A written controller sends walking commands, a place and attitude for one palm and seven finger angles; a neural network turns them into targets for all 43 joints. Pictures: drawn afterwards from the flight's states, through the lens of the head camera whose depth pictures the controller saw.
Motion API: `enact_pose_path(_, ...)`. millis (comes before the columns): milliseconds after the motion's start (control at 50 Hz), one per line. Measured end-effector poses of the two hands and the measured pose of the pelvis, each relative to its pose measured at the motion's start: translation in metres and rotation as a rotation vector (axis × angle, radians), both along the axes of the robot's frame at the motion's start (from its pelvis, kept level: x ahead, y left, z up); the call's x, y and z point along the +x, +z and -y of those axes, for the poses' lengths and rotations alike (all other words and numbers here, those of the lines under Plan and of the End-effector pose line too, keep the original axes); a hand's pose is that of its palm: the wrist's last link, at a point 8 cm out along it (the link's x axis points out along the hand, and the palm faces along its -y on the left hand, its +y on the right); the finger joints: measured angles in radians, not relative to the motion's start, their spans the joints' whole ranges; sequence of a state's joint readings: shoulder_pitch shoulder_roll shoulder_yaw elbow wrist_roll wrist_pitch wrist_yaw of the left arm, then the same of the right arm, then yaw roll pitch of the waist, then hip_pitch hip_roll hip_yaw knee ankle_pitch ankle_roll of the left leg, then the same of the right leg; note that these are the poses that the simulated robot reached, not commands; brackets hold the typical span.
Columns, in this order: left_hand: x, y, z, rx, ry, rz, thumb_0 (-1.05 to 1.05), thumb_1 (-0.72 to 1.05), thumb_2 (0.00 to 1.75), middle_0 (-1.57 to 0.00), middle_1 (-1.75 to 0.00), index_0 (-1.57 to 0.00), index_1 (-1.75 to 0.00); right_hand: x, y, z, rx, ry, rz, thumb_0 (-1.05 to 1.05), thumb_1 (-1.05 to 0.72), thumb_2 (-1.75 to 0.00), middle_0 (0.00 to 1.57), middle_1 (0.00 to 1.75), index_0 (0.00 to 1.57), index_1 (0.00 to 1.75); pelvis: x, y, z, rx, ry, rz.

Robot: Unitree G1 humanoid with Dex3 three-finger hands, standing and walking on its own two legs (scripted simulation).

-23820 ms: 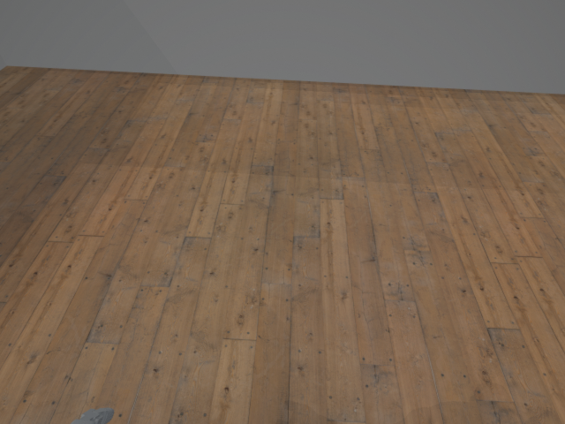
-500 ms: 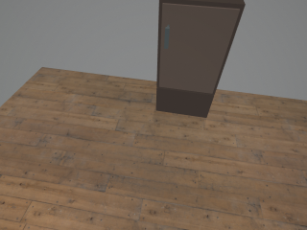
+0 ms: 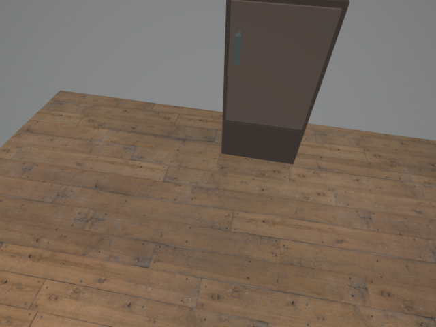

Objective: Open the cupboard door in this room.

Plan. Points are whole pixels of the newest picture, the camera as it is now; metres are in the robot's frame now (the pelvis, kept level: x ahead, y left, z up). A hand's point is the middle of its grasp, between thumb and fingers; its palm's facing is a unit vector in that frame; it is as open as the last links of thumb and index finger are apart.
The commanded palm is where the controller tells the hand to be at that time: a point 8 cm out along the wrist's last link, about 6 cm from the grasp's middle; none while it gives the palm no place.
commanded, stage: walk to a spot facing it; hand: left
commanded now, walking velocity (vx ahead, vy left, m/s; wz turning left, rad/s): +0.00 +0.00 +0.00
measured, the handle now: (237, 47) +1.17 -0.01 -0.05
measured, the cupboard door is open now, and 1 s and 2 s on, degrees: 0 0 0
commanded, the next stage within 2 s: take the last steps up to it in 0.68 s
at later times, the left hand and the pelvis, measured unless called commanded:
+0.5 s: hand out of the picture +0.11 +0.13 -0.18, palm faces -0.03 -0.98 -0.21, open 7.4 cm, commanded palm none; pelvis +0.09 -0.05 -0.01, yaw -7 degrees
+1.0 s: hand (171, 253) +0.32 +0.14 -0.20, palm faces -0.14 -0.97 -0.18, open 7.4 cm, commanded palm none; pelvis +0.32 -0.03 -0.02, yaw -12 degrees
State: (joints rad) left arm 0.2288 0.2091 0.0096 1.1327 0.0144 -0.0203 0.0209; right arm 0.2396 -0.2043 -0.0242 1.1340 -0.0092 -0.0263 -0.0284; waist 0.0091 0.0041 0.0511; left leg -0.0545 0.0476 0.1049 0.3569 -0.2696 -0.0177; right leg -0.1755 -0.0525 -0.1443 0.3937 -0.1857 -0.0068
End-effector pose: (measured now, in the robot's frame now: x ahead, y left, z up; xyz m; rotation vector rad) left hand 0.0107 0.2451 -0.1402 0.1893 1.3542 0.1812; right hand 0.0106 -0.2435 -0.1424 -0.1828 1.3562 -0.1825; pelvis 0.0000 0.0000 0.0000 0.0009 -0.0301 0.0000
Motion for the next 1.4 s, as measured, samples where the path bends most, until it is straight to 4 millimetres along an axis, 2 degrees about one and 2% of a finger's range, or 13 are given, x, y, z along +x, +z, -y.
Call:
enact_pose_path(220, 0.020, -0.002, -0.005, 0.013, -0.028, -0.009, 0.00, 0.91, 0.90, -0.20, -0.30, -0.20, -0.30, 0.013, -0.006, 0.008, -0.001, -0.030, 0.038, 0.01, -0.91, -0.90, 0.20, 0.30, 0.19, 0.30, 0.016, -0.007, 0.005, 0.002, -0.052, -0.015)
enact_pose_path(300, 0.037, -0.006, 0.012, -0.005, -0.061, -0.047, 0.00, 0.91, 0.90, -0.19, -0.30, -0.20, -0.30, 0.001, -0.018, 0.007, 0.035, -0.092, 0.004, 0.01, -0.91, -0.90, 0.20, 0.30, 0.20, 0.30, 0.034, -0.013, 0.014, 0.018, -0.084, -0.022)
enact_pose_path(380, 0.075, -0.010, 0.038, -0.012, -0.087, -0.012, 0.01, 0.91, 0.90, -0.20, -0.30, -0.20, -0.30, -0.014, -0.035, 0.013, 0.077, -0.132, -0.098, 0.01, -0.91, -0.90, 0.20, 0.30, 0.20, 0.30, 0.058, -0.023, 0.032, 0.016, -0.092, -0.021)
enact_pose_path(440, 0.092, -0.010, 0.055, -0.013, -0.058, 0.042, 0.00, 0.91, 0.90, -0.20, -0.30, -0.20, -0.30, -0.005, -0.035, 0.020, 0.099, -0.129, -0.167, 0.01, -0.91, -0.90, 0.20, 0.30, 0.20, 0.30, 0.075, -0.023, 0.044, 0.017, -0.094, -0.018)
enact_pose_path(500, 0.094, -0.004, 0.071, -0.025, -0.048, 0.005, 0.00, 0.91, 0.90, -0.20, -0.30, -0.20, -0.30, 0.033, -0.026, 0.031, 0.096, -0.128, -0.122, 0.01, -0.91, -0.90, 0.20, 0.30, 0.20, 0.30, 0.092, -0.013, 0.052, 0.025, -0.115, -0.019)
enact_pose_path(640, 0.098, 0.007, 0.094, -0.066, -0.063, -0.153, 0.00, 0.90, 0.90, -0.20, -0.30, -0.20, -0.30, 0.157, -0.008, 0.047, 0.088, -0.134, 0.106, 0.01, -0.91, -0.90, 0.20, 0.30, 0.19, 0.30, 0.146, 0.000, 0.058, 0.029, -0.156, -0.032)
enact_pose_path(780, 0.137, 0.000, 0.090, -0.075, -0.030, -0.233, 0.00, 0.90, 0.90, -0.20, -0.30, -0.20, -0.30, 0.280, -0.005, 0.039, 0.085, -0.071, 0.215, 0.01, -0.91, -0.90, 0.20, 0.30, 0.19, 0.30, 0.213, -0.008, 0.051, 0.013, -0.172, -0.033)
enact_pose_path(860, 0.176, -0.017, 0.074, -0.076, -0.036, -0.282, 0.00, 0.90, 0.90, -0.20, -0.30, -0.20, -0.30, 0.344, -0.013, 0.029, 0.058, -0.053, 0.271, 0.01, -0.91, -0.90, 0.20, 0.30, 0.19, 0.30, 0.263, -0.024, 0.041, -0.002, -0.190, -0.034)
enact_pose_path(920, 0.224, -0.029, 0.060, -0.068, -0.072, -0.267, 0.00, 0.90, 0.90, -0.20, -0.30, -0.20, -0.30, 0.361, -0.014, 0.024, 0.036, -0.078, 0.278, 0.01, -0.91, -0.90, 0.20, 0.30, 0.19, 0.30, 0.289, -0.029, 0.036, 0.005, -0.201, -0.026)
enact_pose_path(1040, 0.364, -0.020, 0.052, -0.048, -0.169, -0.033, 0.01, 0.91, 0.90, -0.20, -0.30, -0.20, -0.30, 0.334, -0.004, 0.031, -0.011, -0.189, 0.157, -0.02, -0.95, -0.90, 0.20, 0.30, 0.20, 0.30, 0.329, -0.013, 0.034, 0.009, -0.203, -0.021)
enact_pose_path(1180, 0.496, 0.004, 0.082, -0.057, -0.241, 0.197, 0.00, 0.91, 0.90, -0.19, -0.30, -0.20, -0.30, 0.297, 0.001, 0.040, 0.006, -0.246, -0.032, -0.01, -0.94, -0.90, 0.20, 0.30, 0.20, 0.30, 0.374, -0.004, 0.051, 0.021, -0.182, -0.025)
enact_pose_path(1320, 0.571, 0.009, 0.135, -0.059, -0.309, 0.261, 0.00, 0.91, 0.90, -0.19, -0.30, -0.20, -0.30, 0.296, -0.015, 0.048, 0.088, -0.315, -0.138, 0.00, -0.92, -0.90, 0.20, 0.30, 0.19, 0.30, 0.422, -0.012, 0.091, 0.032, -0.177, -0.020)
enact_pose_path(1400, 0.575, 0.005, 0.155, -0.065, -0.267, 0.258, 0.00, 0.91, 0.90, -0.19, -0.30, -0.20, -0.30, 0.326, -0.022, 0.063, 0.123, -0.289, -0.168, 0.01, -0.91, -0.90, 0.20, 0.30, 0.19, 0.30, 0.445, -0.014, 0.110, 0.013, -0.156, -0.011)
